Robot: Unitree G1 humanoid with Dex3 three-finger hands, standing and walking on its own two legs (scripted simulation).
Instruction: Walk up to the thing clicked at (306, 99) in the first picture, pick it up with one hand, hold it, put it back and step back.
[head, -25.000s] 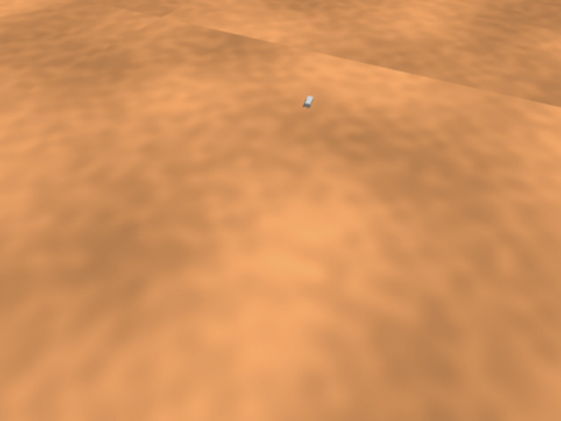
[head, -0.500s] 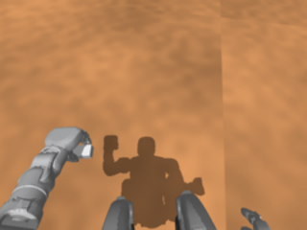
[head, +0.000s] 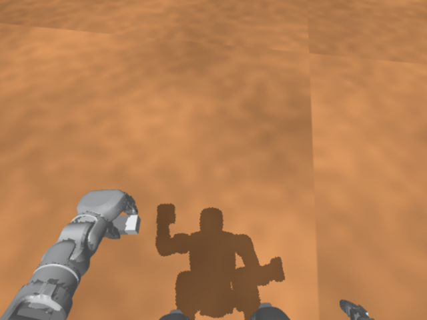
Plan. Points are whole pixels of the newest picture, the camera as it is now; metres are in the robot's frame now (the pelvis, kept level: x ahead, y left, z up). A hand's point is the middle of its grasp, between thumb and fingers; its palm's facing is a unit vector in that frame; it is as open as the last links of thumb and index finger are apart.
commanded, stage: hold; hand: left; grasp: from above
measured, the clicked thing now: (118, 224) +0.34 +0.22 -0.10
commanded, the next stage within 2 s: crouch in 1.92 s
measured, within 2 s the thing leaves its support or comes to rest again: neither
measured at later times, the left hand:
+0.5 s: hand (108, 215) +0.33 +0.22 -0.02, palm faces -0.47 -0.01 -0.88, open 6.5 cm
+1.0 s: hand (110, 223) +0.31 +0.20 +0.00, palm faces -0.46 -0.01 -0.89, open 6.5 cm
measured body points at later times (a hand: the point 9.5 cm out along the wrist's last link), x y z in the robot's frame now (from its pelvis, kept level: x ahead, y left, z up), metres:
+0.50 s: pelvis +0.02 +0.00 +0.02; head +0.05 -0.01 +0.47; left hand +0.35 +0.22 +0.03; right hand +0.14 -0.26 -0.10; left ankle +0.03 +0.12 -0.69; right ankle +0.05 -0.15 -0.69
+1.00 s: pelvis +0.01 -0.01 +0.03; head +0.02 -0.03 +0.48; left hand +0.33 +0.20 +0.05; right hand +0.15 -0.27 -0.09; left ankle +0.03 +0.12 -0.69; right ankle +0.05 -0.15 -0.69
